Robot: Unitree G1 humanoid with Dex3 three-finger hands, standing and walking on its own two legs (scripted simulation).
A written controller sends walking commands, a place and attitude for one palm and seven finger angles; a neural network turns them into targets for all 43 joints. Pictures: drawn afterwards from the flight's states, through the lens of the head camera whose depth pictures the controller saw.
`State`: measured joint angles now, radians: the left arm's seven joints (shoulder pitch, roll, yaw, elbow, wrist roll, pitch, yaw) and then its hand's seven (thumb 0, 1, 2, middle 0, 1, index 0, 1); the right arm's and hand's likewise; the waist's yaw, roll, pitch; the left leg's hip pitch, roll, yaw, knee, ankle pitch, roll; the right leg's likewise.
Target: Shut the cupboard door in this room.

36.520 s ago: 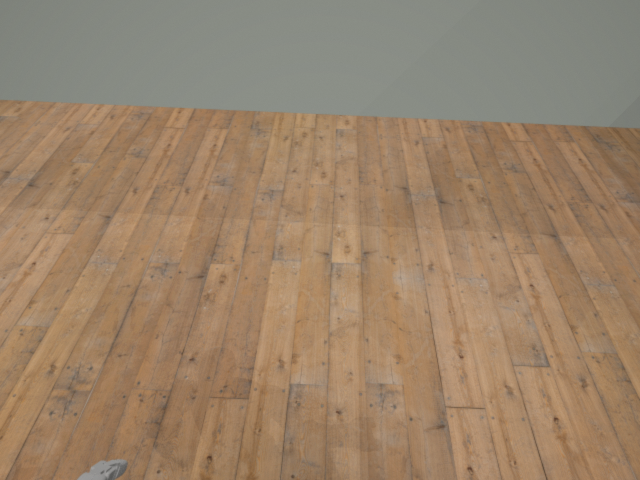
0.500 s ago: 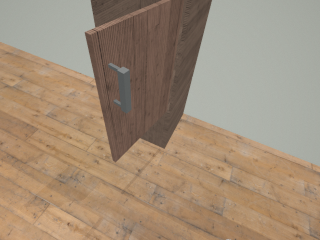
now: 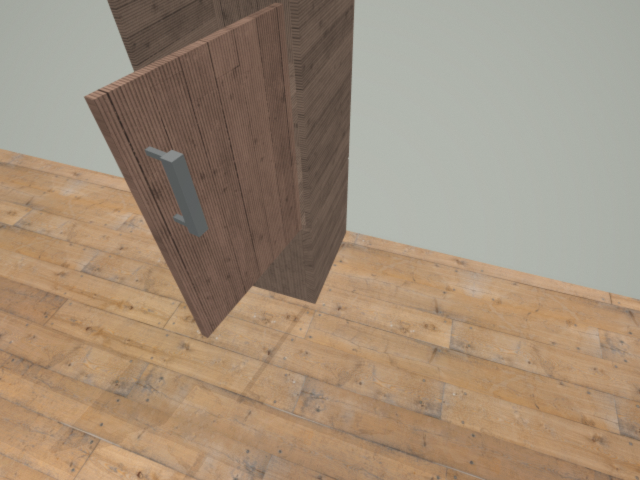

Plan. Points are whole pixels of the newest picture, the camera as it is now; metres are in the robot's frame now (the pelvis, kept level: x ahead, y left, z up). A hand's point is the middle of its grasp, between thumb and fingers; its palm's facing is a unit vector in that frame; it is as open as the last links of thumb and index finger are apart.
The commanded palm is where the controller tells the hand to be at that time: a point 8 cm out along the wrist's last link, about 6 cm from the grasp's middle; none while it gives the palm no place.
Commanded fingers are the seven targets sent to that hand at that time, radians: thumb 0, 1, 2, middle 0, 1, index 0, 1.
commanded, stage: come to a stop and stand still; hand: left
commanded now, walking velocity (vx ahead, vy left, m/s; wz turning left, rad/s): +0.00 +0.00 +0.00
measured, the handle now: (176, 192) +0.51 +0.25 +0.08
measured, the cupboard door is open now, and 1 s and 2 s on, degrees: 79 79 79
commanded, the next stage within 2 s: look again from close up in 0.30 s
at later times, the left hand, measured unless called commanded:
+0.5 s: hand out of the picture -0.01 +0.15 -0.18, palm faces +0.03 -0.99 -0.16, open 7.4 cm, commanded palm none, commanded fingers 0.00 0.90 0.90 -0.20 -0.30 -0.20 -0.30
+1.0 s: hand out of the picture +0.03 +0.22 -0.17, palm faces +0.01 -0.97 -0.23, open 7.4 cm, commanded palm none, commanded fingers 0.00 0.90 0.90 -0.20 -0.30 -0.20 -0.30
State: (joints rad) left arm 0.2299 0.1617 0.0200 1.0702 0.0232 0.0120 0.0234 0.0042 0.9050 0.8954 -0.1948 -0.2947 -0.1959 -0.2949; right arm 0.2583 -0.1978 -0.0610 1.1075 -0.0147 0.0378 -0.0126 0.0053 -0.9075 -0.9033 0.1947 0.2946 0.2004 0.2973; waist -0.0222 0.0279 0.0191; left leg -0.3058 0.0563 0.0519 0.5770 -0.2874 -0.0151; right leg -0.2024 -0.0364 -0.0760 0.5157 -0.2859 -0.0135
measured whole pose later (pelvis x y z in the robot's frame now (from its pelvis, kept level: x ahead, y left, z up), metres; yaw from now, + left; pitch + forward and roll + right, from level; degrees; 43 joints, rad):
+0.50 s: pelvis +0.01 +0.00 +0.00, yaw +0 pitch -1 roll -2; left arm 0.33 0.09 0.00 1.11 0.02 -0.03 0.04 0.01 0.91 0.89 -0.20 -0.30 -0.20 -0.30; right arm 0.29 -0.14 -0.02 1.10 -0.01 0.00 -0.02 0.01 -0.91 -0.90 0.20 0.29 0.20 0.30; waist -0.01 0.04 0.04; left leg -0.27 0.07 0.01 0.55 -0.27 -0.02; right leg -0.19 0.01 -0.09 0.48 -0.28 -0.02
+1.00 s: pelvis +0.02 +0.03 +0.00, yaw +0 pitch -1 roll +0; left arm 0.29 0.18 0.00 1.08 0.02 -0.01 0.03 0.00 0.90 0.90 -0.20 -0.29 -0.20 -0.29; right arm 0.29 -0.17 0.01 1.08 -0.01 -0.02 -0.02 0.01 -0.92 -0.90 0.20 0.29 0.20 0.30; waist 0.00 0.01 0.02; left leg -0.20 0.00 0.06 0.49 -0.27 0.02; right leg -0.17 -0.07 -0.05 0.50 -0.30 0.04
